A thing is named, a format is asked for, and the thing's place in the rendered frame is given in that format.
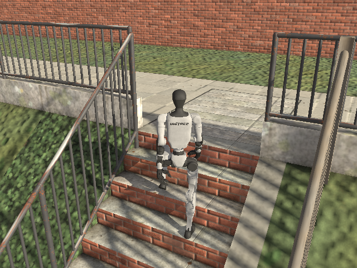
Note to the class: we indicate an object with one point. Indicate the stairs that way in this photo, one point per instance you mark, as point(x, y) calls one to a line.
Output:
point(143, 226)

